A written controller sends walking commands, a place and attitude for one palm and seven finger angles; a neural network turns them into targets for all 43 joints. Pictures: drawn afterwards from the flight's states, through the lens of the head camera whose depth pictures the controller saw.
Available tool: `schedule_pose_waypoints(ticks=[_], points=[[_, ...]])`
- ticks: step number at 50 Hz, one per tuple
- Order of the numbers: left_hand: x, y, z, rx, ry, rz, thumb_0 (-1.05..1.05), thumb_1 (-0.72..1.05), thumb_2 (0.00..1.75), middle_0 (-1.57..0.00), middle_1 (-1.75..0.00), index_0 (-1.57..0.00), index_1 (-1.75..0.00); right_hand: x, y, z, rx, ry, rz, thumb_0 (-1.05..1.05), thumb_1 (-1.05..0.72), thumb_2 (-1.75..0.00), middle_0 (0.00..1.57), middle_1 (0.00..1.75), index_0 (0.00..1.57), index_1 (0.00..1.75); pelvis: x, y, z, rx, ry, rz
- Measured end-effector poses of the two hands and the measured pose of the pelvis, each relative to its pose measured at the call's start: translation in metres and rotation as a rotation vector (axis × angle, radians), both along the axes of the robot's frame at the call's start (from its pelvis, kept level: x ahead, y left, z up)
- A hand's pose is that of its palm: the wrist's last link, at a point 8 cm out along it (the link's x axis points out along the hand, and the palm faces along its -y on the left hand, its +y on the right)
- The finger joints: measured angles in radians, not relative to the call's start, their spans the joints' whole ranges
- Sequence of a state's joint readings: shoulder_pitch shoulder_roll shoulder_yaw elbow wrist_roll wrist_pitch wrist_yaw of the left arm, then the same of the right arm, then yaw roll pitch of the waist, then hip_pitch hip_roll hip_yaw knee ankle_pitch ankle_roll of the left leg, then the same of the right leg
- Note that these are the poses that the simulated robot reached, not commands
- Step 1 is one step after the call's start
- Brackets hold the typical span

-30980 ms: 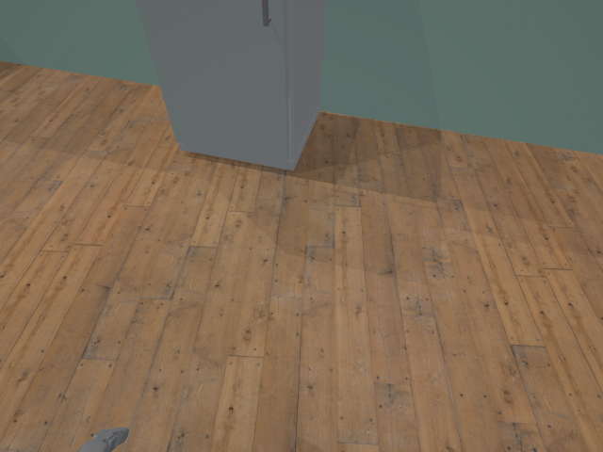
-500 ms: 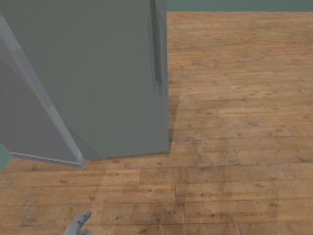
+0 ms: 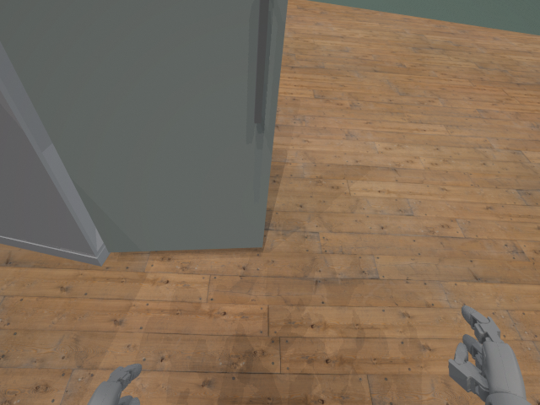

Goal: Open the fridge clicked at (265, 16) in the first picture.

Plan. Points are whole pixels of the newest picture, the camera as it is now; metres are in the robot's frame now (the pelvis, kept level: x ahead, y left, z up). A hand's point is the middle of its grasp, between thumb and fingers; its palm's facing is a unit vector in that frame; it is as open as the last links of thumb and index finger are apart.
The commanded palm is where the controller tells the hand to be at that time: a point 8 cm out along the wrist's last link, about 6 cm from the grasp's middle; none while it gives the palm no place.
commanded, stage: let the arm hang, fingers relaxed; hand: right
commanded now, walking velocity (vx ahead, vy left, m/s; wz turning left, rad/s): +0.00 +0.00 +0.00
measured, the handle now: (260, 53) +0.80 +0.09 +0.16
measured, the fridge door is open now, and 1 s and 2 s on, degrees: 73 73 73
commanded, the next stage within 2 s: look to check the result in 0.96 s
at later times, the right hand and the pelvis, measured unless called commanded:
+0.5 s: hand out of the picture -0.01 -0.20 -0.15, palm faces +0.00 +0.97 -0.23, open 7.3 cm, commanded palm none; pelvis +0.00 -0.01 +0.03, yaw +1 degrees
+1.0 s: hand out of the picture +0.01 -0.18 -0.15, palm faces -0.01 +0.98 -0.18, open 7.4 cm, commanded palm none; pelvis +0.01 -0.01 +0.03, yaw +1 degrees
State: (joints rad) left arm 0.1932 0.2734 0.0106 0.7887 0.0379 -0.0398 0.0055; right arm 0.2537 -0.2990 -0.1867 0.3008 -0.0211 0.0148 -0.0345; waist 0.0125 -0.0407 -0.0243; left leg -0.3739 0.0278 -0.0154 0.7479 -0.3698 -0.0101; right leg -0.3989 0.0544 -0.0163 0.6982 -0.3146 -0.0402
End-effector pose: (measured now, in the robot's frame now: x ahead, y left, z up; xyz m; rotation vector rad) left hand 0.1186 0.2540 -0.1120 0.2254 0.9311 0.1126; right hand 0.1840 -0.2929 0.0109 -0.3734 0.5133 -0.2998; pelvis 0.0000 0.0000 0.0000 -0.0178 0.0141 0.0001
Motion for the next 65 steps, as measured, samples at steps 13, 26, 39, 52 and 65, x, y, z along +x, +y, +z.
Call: schedule_pose_waypoints(ticks=[13,26,39,52,65], points=[[-0.092,-0.021,0.0,-0.017,0.375,0.086,0.0,0.91,0.9,-0.2,-0.3,-0.2,-0.3,-0.149,0.067,-0.133,0.323,0.746,-0.071,-0.05,-1.02,-0.89,0.21,0.3,0.2,0.3,-0.003,0.003,0.023,0.036,-0.017,-0.001],[-0.135,-0.046,-0.01,-0.078,0.505,0.137,0.0,0.91,0.9,-0.2,-0.3,-0.2,-0.3,-0.195,0.046,-0.124,0.275,0.909,-0.136,0.0,-0.92,-0.89,0.19,0.3,0.2,0.3,0.003,-0.007,0.027,0.025,-0.028,0.01],[-0.122,-0.047,-0.009,-0.076,0.456,0.152,0.01,0.91,0.9,-0.2,-0.3,-0.2,-0.3,-0.175,0.07,-0.131,0.324,0.866,-0.085,0.01,-0.91,-0.89,0.2,0.3,0.2,0.3,0.006,-0.009,0.028,0.021,-0.037,0.022],[-0.119,-0.043,-0.008,-0.071,0.463,0.155,0.0,0.91,0.9,-0.2,-0.3,-0.2,-0.3,-0.172,0.065,-0.129,0.31,0.872,-0.093,0.01,-0.91,-0.89,0.2,0.3,0.2,0.3,0.01,-0.007,0.028,0.021,-0.035,0.024],[-0.105,-0.03,-0.005,-0.048,0.441,0.15,0.0,0.9,0.9,-0.2,-0.3,-0.2,-0.3,-0.158,0.057,-0.127,0.285,0.85,-0.088,0.0,-0.91,-0.89,0.19,0.3,0.2,0.3,0.012,-0.004,0.029,0.022,-0.04,0.025]])
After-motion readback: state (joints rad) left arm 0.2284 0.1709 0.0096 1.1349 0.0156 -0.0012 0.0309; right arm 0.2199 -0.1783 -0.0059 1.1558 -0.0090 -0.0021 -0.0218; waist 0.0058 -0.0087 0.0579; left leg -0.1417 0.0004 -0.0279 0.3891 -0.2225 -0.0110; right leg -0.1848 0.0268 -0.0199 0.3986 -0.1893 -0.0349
